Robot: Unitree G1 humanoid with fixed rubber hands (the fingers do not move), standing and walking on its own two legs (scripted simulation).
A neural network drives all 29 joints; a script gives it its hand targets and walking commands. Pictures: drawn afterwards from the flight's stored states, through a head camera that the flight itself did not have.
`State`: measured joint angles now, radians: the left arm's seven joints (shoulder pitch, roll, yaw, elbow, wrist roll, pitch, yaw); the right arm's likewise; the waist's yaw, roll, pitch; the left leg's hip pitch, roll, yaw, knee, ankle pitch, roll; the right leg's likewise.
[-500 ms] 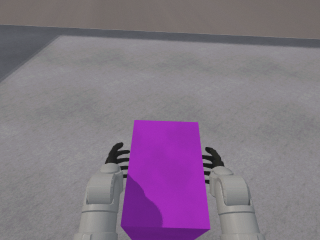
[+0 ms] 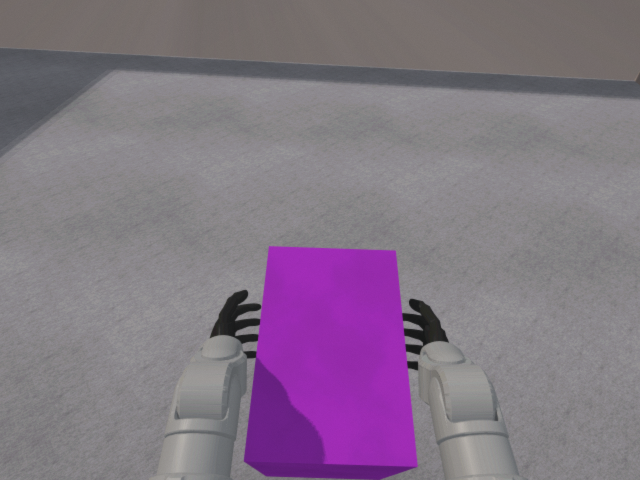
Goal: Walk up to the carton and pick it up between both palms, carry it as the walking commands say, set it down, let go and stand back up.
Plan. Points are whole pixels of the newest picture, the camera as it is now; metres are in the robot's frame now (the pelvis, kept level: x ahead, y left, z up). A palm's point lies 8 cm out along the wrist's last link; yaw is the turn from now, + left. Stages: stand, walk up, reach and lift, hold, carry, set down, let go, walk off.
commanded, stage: carry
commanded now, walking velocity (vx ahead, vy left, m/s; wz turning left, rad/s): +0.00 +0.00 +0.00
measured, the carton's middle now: (327, 369) +0.31 +0.00 -0.05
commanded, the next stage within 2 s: hold in 0.14 s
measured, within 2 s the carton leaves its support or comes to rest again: neither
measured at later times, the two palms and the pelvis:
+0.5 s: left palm (245, 361) +0.27 +0.10 +0.04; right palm (463, 358) +0.28 -0.16 +0.05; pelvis -0.01 -0.02 +0.01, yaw +12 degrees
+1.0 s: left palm (218, 363) +0.27 +0.13 +0.05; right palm (433, 345) +0.29 -0.13 +0.05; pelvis -0.01 -0.02 +0.01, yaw +13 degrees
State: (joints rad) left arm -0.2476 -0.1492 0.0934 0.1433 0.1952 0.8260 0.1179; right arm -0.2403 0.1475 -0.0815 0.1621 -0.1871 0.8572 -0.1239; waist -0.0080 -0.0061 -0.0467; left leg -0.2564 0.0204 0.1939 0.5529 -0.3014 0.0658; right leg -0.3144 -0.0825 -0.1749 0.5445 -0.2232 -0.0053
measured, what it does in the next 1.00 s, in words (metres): stands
